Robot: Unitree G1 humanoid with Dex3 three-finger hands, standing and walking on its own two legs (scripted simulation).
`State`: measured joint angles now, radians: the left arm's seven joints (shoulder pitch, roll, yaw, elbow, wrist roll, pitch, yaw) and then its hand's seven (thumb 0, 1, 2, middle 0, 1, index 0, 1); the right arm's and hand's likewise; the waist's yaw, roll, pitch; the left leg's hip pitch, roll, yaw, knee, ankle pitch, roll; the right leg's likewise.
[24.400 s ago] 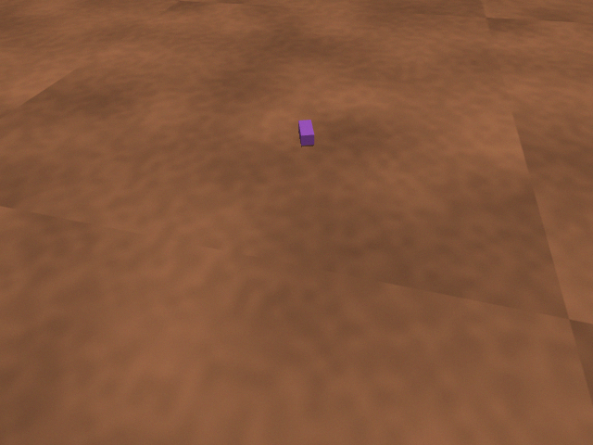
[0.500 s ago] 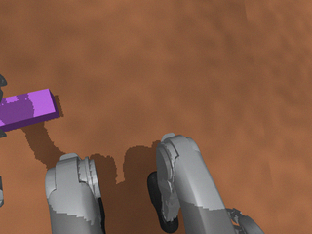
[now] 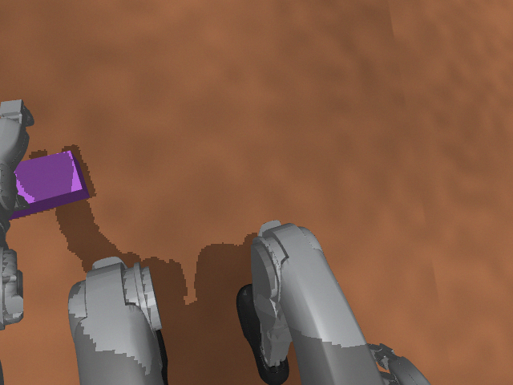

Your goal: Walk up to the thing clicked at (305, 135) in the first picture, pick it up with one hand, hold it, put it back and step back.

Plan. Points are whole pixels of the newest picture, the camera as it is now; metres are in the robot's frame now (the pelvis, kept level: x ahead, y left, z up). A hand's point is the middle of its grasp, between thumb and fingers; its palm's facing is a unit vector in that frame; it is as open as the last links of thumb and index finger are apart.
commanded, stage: approach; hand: left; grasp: from above
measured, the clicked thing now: (32, 187) +0.48 +0.31 -0.29
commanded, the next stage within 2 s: close in in 0.30 s
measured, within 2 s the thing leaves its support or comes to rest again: neither
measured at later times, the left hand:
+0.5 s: hand out of the picture +0.46 +0.33 -0.19, palm faces -0.48 -0.11 -0.87, open 14.1 cm
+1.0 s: hand (30, 181) +0.47 +0.29 -0.23, palm faces -0.44 -0.13 -0.89, open 14.2 cm
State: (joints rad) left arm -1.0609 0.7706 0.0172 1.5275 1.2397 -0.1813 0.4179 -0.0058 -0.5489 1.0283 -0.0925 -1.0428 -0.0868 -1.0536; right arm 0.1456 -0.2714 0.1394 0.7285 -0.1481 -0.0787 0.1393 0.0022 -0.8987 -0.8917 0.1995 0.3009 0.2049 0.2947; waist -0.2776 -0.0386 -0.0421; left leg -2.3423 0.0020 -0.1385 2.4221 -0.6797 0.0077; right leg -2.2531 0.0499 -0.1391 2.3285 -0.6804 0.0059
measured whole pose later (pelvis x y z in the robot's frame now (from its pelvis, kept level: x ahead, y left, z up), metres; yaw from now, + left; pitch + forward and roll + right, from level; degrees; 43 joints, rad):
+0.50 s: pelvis +0.00 +0.00 -0.01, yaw -1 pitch +32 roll -10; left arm -1.01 0.86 0.06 1.48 1.19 -0.18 0.33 0.00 -0.56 1.04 -0.10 -1.03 -0.09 -1.05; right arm 0.19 -0.28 0.17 0.71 -0.14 -0.07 0.14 0.00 -0.90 -0.89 0.20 0.30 0.21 0.29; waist -0.28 -0.04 0.02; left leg -2.35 0.00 -0.15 2.45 -0.68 0.01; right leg -2.26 0.05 -0.15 2.35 -0.68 0.01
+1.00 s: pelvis +0.00 +0.00 -0.02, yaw -3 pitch +31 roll -11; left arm -1.09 0.91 0.10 1.70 1.26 -0.19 0.54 0.00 -0.54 1.04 -0.09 -0.99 -0.07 -1.01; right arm 0.14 -0.31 0.25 0.68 -0.20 -0.15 0.18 0.00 -0.89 -0.89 0.20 0.30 0.20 0.29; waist -0.36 -0.09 0.08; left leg -2.36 0.02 -0.18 2.50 -0.70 0.01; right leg -2.27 0.07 -0.18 2.37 -0.67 0.02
